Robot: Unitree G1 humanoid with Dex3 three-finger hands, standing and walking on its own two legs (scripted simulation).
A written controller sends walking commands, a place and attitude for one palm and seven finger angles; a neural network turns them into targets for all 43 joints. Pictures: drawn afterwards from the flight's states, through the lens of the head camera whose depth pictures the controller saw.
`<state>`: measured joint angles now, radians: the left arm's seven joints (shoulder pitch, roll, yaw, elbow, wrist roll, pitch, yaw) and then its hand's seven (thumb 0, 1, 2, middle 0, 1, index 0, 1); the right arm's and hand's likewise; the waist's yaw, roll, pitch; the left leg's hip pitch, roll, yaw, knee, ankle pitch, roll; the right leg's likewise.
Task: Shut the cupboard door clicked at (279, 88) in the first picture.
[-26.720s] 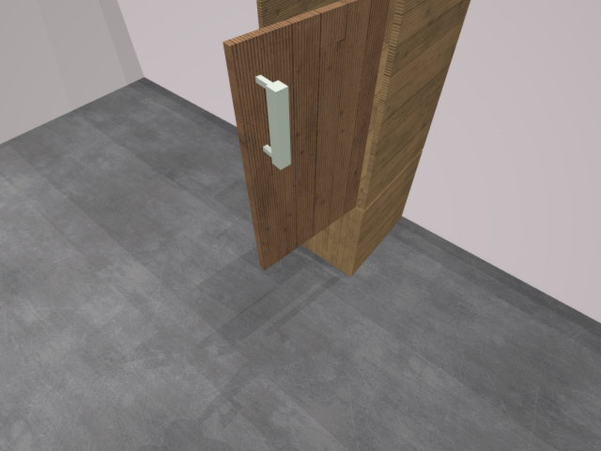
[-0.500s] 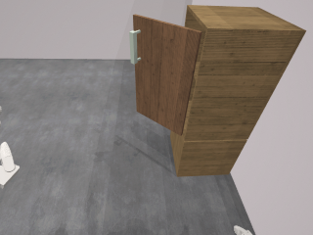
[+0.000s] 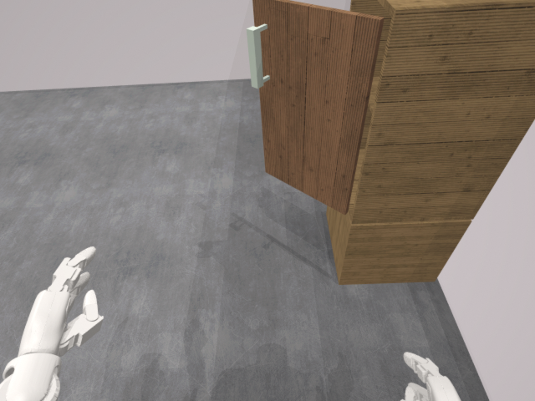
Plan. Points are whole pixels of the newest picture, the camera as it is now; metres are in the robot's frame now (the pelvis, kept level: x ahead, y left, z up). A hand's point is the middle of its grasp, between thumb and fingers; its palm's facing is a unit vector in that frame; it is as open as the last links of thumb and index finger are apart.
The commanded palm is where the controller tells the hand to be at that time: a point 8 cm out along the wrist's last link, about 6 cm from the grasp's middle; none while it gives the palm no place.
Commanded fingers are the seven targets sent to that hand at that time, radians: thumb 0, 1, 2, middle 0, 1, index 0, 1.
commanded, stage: let the arm hang, fingers relaxed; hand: left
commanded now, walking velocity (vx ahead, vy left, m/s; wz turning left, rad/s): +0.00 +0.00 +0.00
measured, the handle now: (260, 56) +0.93 +0.09 +0.12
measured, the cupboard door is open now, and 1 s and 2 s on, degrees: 48 48 48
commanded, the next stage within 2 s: look to check the result in 1.00 s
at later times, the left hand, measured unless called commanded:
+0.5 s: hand out of the picture -0.07 +0.21 -0.16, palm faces +0.03 -0.97 -0.23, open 7.3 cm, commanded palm none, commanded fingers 0.00 0.90 0.90 -0.20 -0.30 -0.20 -0.30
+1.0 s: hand out of the picture -0.02 +0.17 -0.16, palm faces +0.03 -0.99 -0.15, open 7.4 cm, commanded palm none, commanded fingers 0.00 0.90 0.90 -0.20 -0.30 -0.20 -0.30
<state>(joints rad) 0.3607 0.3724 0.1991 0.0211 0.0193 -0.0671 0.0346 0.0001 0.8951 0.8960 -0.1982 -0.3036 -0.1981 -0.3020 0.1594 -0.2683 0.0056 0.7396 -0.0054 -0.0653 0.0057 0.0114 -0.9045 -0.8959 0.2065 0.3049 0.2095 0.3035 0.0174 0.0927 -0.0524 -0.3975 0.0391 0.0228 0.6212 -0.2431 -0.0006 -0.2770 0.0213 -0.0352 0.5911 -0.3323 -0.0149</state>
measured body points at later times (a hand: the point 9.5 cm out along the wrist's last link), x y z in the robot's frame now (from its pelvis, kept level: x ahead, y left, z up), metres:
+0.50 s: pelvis -0.01 +0.02 +0.01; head +0.00 +0.02 +0.46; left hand -0.07 +0.26 -0.14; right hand -0.03 -0.21 -0.15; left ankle +0.05 +0.12 -0.73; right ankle -0.01 -0.11 -0.73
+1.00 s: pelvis +0.00 +0.02 +0.01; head +0.00 +0.01 +0.46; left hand -0.02 +0.22 -0.15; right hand -0.02 -0.20 -0.15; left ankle +0.05 +0.12 -0.73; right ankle -0.01 -0.11 -0.73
